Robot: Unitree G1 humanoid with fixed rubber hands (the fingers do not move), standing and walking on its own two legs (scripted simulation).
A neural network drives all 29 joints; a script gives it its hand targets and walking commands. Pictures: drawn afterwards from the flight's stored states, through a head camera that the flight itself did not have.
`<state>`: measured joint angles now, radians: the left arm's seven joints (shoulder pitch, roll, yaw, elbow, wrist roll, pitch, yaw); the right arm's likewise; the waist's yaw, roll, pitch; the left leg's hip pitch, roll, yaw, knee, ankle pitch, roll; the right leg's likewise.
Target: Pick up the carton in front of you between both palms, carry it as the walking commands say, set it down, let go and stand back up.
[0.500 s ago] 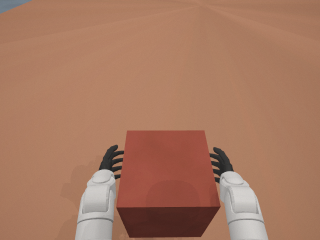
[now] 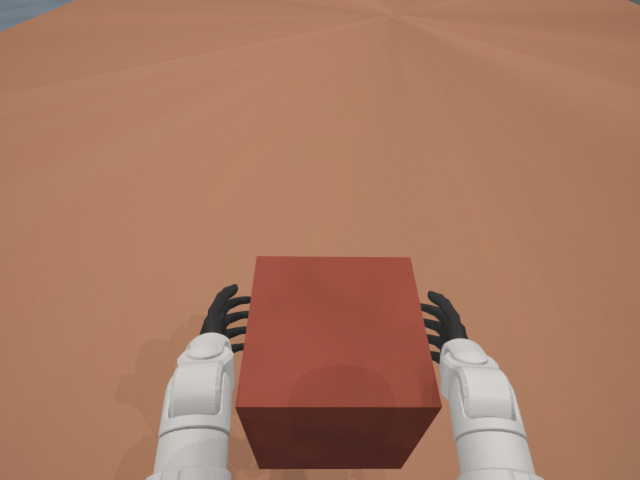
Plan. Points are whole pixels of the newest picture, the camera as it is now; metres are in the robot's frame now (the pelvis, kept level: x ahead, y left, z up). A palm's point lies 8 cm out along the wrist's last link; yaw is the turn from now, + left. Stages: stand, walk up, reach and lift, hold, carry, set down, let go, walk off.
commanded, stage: hold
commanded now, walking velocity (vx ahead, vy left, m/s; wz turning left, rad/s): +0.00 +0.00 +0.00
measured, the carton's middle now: (332, 367) +0.30 +0.00 -0.04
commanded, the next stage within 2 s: set down in 0.26 s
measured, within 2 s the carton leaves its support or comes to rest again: neither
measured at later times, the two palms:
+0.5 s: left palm (216, 332) +0.31 +0.16 +0.03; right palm (441, 336) +0.31 -0.14 +0.03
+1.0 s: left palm (246, 370) +0.37 +0.14 -0.18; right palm (411, 369) +0.37 -0.15 -0.18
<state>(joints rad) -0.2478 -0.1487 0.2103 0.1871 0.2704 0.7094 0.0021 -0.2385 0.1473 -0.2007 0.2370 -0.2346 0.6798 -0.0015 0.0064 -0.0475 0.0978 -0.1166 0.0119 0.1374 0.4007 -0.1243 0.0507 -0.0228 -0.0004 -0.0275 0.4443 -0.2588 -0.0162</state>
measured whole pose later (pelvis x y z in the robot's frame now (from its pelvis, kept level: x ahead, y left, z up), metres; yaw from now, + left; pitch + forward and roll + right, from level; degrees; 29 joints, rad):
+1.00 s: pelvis -0.03 -0.02 -0.10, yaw -3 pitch +27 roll +0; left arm -0.62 -0.08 0.39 0.50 0.20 0.14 0.03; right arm -0.67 0.08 -0.31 0.60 -0.16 0.12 -0.06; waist 0.05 -0.05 0.05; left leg -1.24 0.00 0.00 1.04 -0.28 -0.01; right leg -1.16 0.07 0.01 1.12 -0.43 -0.04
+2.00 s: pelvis -0.07 -0.01 -0.33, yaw -4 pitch +45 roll +1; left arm -1.18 -0.01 0.56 0.62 0.18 0.27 0.12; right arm -1.36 -0.19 -0.28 0.92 -0.15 0.26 -0.03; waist 0.09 -0.05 0.10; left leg -2.22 0.01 0.01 1.86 -0.42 0.00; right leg -2.14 0.09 -0.01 1.97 -0.62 -0.02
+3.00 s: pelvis -0.07 -0.01 -0.39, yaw -4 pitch +38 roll +4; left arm -1.41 0.19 0.58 0.99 0.09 0.19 0.04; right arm -1.61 -0.29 -0.08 1.17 -0.08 0.21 -0.02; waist 0.14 0.01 0.36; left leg -2.27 -0.02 0.00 2.09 -0.49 -0.06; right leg -2.21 0.14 0.01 2.23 -0.68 -0.03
